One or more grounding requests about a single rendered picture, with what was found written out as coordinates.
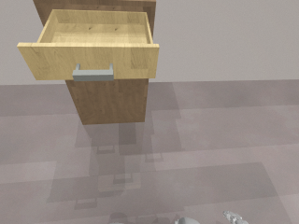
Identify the handle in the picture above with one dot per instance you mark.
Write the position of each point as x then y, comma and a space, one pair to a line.
93, 75

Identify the drawer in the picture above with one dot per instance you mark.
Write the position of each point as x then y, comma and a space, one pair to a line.
94, 39

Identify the cabinet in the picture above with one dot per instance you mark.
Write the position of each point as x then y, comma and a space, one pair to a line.
122, 100

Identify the robot right hand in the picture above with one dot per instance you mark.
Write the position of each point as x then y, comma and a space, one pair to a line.
234, 218

